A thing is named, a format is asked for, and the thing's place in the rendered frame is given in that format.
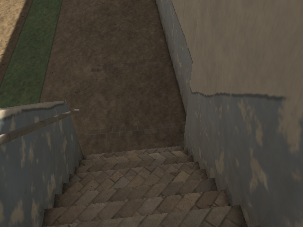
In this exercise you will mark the stairs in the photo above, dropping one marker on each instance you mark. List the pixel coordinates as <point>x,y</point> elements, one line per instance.
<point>158,187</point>

